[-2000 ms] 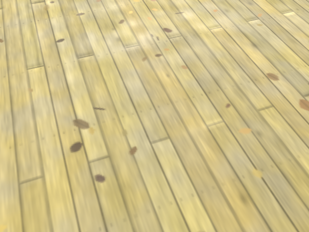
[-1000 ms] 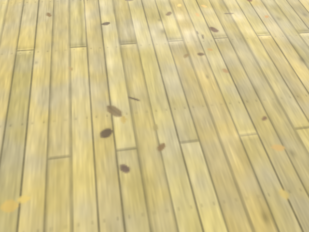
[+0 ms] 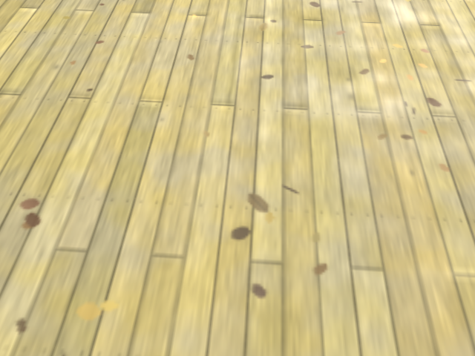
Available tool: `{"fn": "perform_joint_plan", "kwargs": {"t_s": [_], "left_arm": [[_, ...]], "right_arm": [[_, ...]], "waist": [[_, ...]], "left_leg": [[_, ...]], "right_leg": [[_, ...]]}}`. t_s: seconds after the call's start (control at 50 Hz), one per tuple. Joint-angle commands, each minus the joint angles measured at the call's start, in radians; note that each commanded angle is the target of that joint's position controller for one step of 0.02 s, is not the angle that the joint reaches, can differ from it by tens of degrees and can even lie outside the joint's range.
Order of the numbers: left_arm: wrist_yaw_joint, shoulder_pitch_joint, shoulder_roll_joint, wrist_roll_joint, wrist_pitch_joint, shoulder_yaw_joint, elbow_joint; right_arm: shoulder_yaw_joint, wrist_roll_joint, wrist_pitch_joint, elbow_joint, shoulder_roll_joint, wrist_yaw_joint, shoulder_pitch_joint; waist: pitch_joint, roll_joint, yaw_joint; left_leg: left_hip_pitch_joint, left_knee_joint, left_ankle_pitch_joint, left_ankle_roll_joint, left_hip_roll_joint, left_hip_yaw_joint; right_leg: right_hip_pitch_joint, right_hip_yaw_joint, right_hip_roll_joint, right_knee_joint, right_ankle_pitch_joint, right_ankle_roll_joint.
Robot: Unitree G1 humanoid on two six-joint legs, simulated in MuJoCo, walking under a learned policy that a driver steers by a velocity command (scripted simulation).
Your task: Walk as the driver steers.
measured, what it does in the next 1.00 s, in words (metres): walks ahead: left foot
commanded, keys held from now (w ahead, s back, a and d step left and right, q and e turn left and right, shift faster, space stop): no key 0.10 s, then w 0.66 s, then w+e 0.24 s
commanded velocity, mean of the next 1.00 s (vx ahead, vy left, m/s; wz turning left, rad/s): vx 0.33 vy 0.00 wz -0.05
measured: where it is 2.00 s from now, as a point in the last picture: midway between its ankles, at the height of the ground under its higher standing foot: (300, 245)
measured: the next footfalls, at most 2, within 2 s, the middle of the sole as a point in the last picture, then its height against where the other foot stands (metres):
left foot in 0.82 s outside the picture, level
right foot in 1.36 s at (313, 300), level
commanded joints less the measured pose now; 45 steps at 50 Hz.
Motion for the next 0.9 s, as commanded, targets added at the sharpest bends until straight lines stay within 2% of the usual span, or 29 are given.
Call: {"fn": "perform_joint_plan", "kwargs": {"t_s": [0.02,0.1,0.14,0.16,0.2,0.22,0.24,0.28,0.3,0.32,0.34,0.36,0.38,0.4,0.42,0.48,0.54,0.6,0.66,0.7,0.74,0.76,0.78,0.8,0.82,0.84,0.86,0.88,0.9], "left_arm": [[0.008,0.0,0.107,-0.001,-0.007,0.022,-0.016],[0.012,0.008,0.107,-0.003,-0.005,0.022,0.019],[0.015,0.022,0.092,-0.008,-0.003,0.019,0.041],[0.015,0.01,0.087,-0.013,-0.006,0.018,0.037],[0.007,-0.035,0.075,-0.022,-0.031,0.014,0.008],[0.0,-0.054,0.073,-0.029,-0.049,0.012,-0.005],[-0.009,-0.049,0.077,-0.036,-0.066,0.015,-0.007],[-0.028,0.001,0.073,-0.04,-0.091,0.015,0.009],[-0.034,0.084,0.07,-0.039,-0.099,0.02,0.048],[-0.036,0.17,0.079,-0.03,-0.099,0.03,0.096],[-0.036,0.272,0.111,-0.022,-0.099,0.041,0.126],[-0.041,0.373,0.232,-0.023,-0.103,0.067,0.135],[-0.05,0.342,0.209,-0.006,-0.114,0.052,0.128],[-0.049,0.254,0.15,-0.011,-0.124,0.035,0.099],[-0.049,0.208,0.122,-0.014,-0.128,0.028,0.079],[-0.049,0.22,0.074,-0.009,-0.115,0.008,0.075],[-0.033,0.277,0.092,-0.006,-0.098,0.006,0.087],[-0.017,0.276,0.117,-0.003,-0.087,0.008,0.077],[-0.011,0.318,0.127,-0.011,-0.087,0.012,0.089],[-0.01,0.327,0.127,-0.019,-0.085,0.016,0.096],[-0.008,0.311,0.139,-0.022,-0.079,0.025,0.091],[-0.008,0.295,0.152,-0.018,-0.075,0.03,0.083],[-0.008,0.288,0.16,-0.014,-0.067,0.035,0.078],[-0.009,0.273,0.153,-0.007,-0.058,0.032,0.069],[-0.011,0.26,0.13,0.005,-0.057,0.019,0.044],[-0.022,0.403,-0.027,0.0,-0.072,-0.021,0.031],[-0.026,0.368,0.044,-0.027,-0.096,-0.006,0.049],[-0.027,0.26,0.126,-0.061,-0.106,0.023,0.007],[-0.02,0.203,0.127,-0.065,-0.108,0.025,-0.008]], "right_arm": [[-0.027,0.001,-0.015,-0.025,-0.132,-0.003,0.009],[-0.023,0.003,-0.016,0.002,-0.126,-0.003,0.015],[-0.027,0.009,-0.009,0.023,-0.138,-0.007,0.038],[-0.036,0.015,-0.006,0.025,-0.165,-0.01,0.046],[-0.051,0.022,-0.012,0.029,-0.216,-0.01,0.083],[-0.055,0.025,-0.021,0.031,-0.223,-0.011,0.089],[-0.055,0.024,-0.031,0.027,-0.213,-0.011,0.077],[-0.053,0.038,-0.038,0.01,-0.197,-0.008,0.027],[-0.052,0.046,-0.034,-0.005,-0.196,-0.006,-0.024],[-0.047,0.039,-0.033,-0.015,-0.176,-0.005,-0.04],[-0.03,0.027,-0.039,-0.028,-0.121,-0.001,-0.053],[-0.018,0.021,-0.053,-0.072,-0.072,-0.004,-0.064],[-0.031,0.046,-0.067,-0.078,-0.118,-0.006,-0.054],[-0.037,0.062,-0.08,-0.068,-0.142,0.001,-0.033],[-0.039,0.059,-0.089,-0.052,-0.144,0.009,-0.021],[-0.051,0.029,-0.099,-0.056,-0.143,0.027,-0.071],[-0.04,0.026,-0.09,-0.083,-0.09,0.039,-0.133],[-0.023,0.029,-0.09,-0.133,-0.059,0.043,-0.256],[-0.017,0.036,-0.092,-0.165,-0.064,0.052,-0.339],[-0.017,0.04,-0.096,-0.185,-0.075,0.061,-0.368],[-0.026,0.039,-0.101,-0.192,-0.102,0.069,-0.357],[-0.036,0.037,-0.102,-0.185,-0.125,0.069,-0.319],[-0.051,0.035,-0.101,-0.169,-0.153,0.063,-0.244],[-0.074,0.038,-0.098,-0.123,-0.191,0.053,-0.079],[-0.092,0.029,-0.093,-0.079,-0.237,0.039,0.116],[-0.108,0.005,-0.089,-0.05,-0.314,0.039,0.211],[-0.081,0.008,-0.09,-0.05,-0.22,0.043,0.191],[-0.066,0.016,-0.095,-0.056,-0.174,0.04,0.089],[-0.058,0.018,-0.101,-0.065,-0.146,0.041,0.007]], "waist": [[-0.013,0.02,-0.001],[-0.015,0.016,-0.002],[-0.022,0.047,-0.009],[0.009,0.087,-0.022],[0.089,0.192,-0.045],[0.13,0.206,-0.05],[0.147,0.203,-0.039],[0.125,0.179,0.002],[0.093,0.155,0.05],[0.056,0.117,0.079],[0.009,-0.012,0.109],[-0.03,-0.28,0.126],[0.004,-0.239,0.097],[0.084,-0.145,0.055],[0.098,-0.114,0.038],[0.061,-0.095,0.04],[0.045,-0.083,0.053],[0.078,-0.073,0.073],[0.112,-0.083,0.089],[0.125,-0.085,0.075],[0.097,-0.086,0.039],[0.055,-0.099,0.007],[-0.01,-0.116,-0.038],[-0.11,-0.112,-0.123],[-0.245,-0.075,-0.201],[-0.428,0.195,-0.125],[-0.423,0.189,-0.147],[-0.215,0.156,-0.12],[-0.112,0.09,-0.084]], "left_leg": [[-0.054,-0.112,0.199,0.021,0.059,-0.057],[-0.049,-0.114,0.201,0.021,0.051,-0.047],[-0.047,-0.148,-0.083,0.044,0.043,-0.058],[-0.064,-0.186,-0.29,0.077,0.07,-0.111],[-0.077,-0.315,-0.541,0.174,0.224,-0.332],[-0.11,-0.354,-0.537,0.216,0.285,-0.421],[-0.096,-0.359,-0.477,0.231,0.31,-0.441],[-0.084,-0.32,-0.348,0.2,0.283,-0.355],[-0.158,-0.281,-0.273,0.164,0.226,-0.262],[-0.223,-0.195,-0.185,0.132,0.159,-0.179],[-0.302,0.02,-0.09,0.085,0.079,-0.069],[-0.477,0.328,-0.16,0.017,-0.042,0.057],[-0.566,0.528,-0.275,0.021,-0.026,-0.026],[-0.628,0.607,-0.191,0.044,0.037,-0.064],[-0.64,0.613,-0.091,0.059,0.075,-0.046],[-0.612,0.523,0.093,0.052,0.126,0.013],[-0.608,0.423,0.166,0.007,0.118,0.067],[-0.536,0.215,0.276,-0.017,0.094,0.1],[-0.464,0.089,0.354,-0.01,0.066,0.119],[-0.46,0.039,0.358,0.014,0.065,0.101],[-0.423,0.009,0.322,0.047,0.054,0.093],[-0.358,0.011,0.295,0.064,0.032,0.104],[-0.239,0.019,0.262,0.084,0.002,0.12],[-0.031,0.001,0.27,0.113,-0.018,0.132],[0.298,0.043,0.244,0.164,0.113,-0.006],[0.65,-0.044,-0.024,0.316,0.399,-0.495],[0.576,-0.21,-0.15,0.314,0.436,-0.692],[0.4,-0.245,-0.152,0.254,0.405,-0.524],[0.234,-0.279,-0.055,0.222,0.368,-0.374]], "right_leg": [[0.033,0.004,-0.012,-0.049,0.174,-0.007],[0.034,0.003,-0.012,-0.053,0.176,-0.006],[0.005,-0.05,0.036,-0.008,-0.04,-0.012],[-0.057,-0.082,0.063,0.052,-0.166,-0.019],[-0.209,-0.103,0.055,0.21,-0.212,-0.037],[-0.24,-0.069,0.018,0.267,-0.198,-0.055],[-0.272,-0.049,-0.01,0.289,-0.215,-0.073],[-0.198,-0.057,-0.029,0.15,-0.211,-0.109],[-0.019,-0.094,-0.005,0.013,-0.084,-0.115],[0.139,-0.102,0.03,-0.034,0.018,-0.098],[0.264,0.057,-0.064,-0.107,-0.031,-0.113],[0.37,0.465,-0.281,-0.279,-0.198,-0.229],[0.318,0.667,-0.38,-0.346,-0.309,-0.314],[0.28,0.584,-0.364,-0.345,-0.321,-0.304],[0.272,0.469,-0.311,-0.347,-0.269,-0.267],[0.295,0.231,-0.218,-0.348,0.097,-0.199],[0.289,0.123,-0.192,-0.35,0.342,-0.216],[0.195,0.057,-0.166,-0.386,0.347,-0.211],[0.165,0.034,-0.18,-0.415,0.323,-0.218],[0.213,0.028,-0.211,-0.4,0.364,-0.215],[0.282,0.017,-0.238,-0.343,0.506,-0.198],[0.31,0.009,-0.243,-0.283,0.674,-0.188],[0.314,0.009,-0.239,-0.178,0.867,-0.178],[0.268,-0.009,-0.2,0.007,0.958,-0.155],[0.051,-0.008,-0.162,0.271,0.74,-0.133],[-0.329,-0.041,0.035,0.674,0.035,-0.069],[-0.419,0.098,0.048,0.818,-0.293,-0.083],[-0.496,0.084,-0.008,0.857,-0.23,-0.095],[-0.469,0.055,-0.063,0.82,-0.134,-0.099]]}}
Velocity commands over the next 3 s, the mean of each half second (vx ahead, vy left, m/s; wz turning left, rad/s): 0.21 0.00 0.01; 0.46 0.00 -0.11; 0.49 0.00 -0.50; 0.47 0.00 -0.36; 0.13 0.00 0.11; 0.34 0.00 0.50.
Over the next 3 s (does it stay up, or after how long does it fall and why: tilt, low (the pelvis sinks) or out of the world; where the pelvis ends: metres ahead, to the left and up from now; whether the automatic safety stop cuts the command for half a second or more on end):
stays up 1.15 -0.24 0.01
